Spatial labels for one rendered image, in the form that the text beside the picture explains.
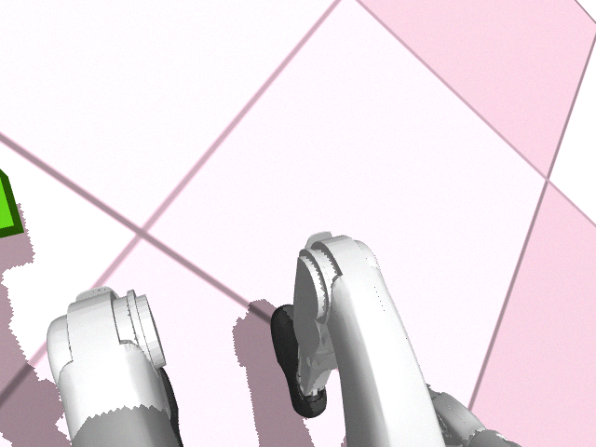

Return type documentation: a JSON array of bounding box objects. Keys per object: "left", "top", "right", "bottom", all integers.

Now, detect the right robot arm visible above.
[{"left": 468, "top": 429, "right": 521, "bottom": 447}]

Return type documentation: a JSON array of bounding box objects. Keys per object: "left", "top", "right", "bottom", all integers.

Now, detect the right robot foot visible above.
[{"left": 271, "top": 305, "right": 327, "bottom": 418}]

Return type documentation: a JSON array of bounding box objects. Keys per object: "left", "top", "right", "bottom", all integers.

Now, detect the small box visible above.
[{"left": 0, "top": 169, "right": 24, "bottom": 238}]

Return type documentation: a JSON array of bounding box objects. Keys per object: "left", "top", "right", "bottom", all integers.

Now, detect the right robot hand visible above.
[{"left": 427, "top": 384, "right": 488, "bottom": 447}]

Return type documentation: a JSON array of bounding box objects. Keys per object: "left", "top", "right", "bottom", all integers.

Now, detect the left robot foot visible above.
[{"left": 159, "top": 367, "right": 183, "bottom": 447}]

